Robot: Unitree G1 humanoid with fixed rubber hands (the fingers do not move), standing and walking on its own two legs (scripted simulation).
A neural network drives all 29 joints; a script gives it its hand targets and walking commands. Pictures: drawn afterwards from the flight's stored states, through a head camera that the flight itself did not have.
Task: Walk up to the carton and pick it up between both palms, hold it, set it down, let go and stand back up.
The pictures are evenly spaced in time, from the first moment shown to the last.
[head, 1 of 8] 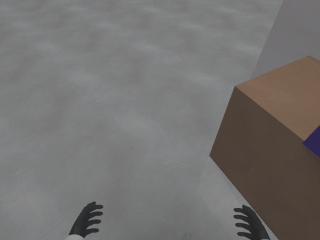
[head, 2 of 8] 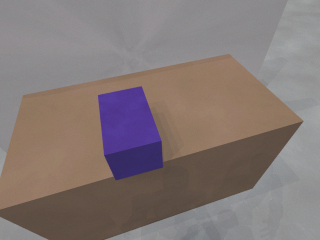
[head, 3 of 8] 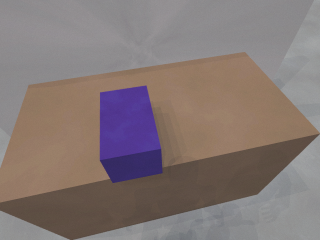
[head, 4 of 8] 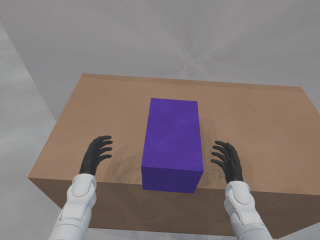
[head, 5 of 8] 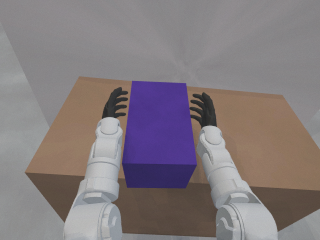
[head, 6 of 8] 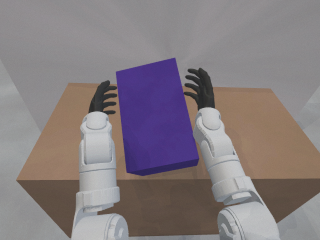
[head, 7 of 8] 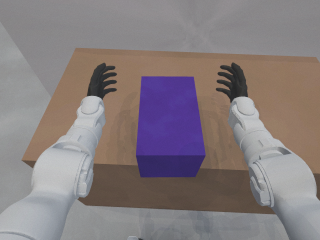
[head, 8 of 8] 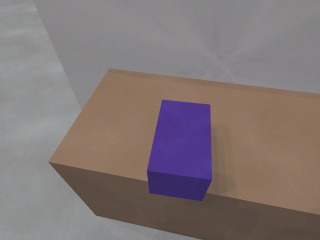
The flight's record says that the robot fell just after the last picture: no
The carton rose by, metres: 0.18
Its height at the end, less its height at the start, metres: +0.00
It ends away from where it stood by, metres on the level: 0.02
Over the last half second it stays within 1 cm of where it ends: yes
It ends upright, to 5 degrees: yes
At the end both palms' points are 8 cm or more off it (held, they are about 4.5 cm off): yes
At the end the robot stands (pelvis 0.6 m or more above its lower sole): yes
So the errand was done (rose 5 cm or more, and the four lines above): yes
